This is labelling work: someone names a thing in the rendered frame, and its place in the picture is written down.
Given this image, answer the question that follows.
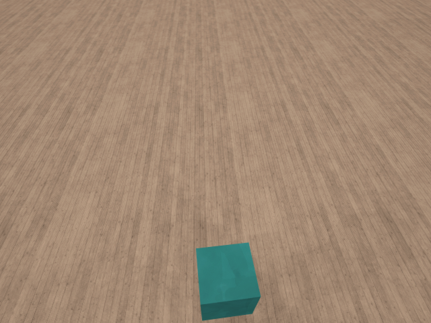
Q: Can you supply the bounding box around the carton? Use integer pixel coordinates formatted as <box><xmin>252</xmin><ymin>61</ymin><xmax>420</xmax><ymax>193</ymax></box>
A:
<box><xmin>196</xmin><ymin>243</ymin><xmax>261</xmax><ymax>321</ymax></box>

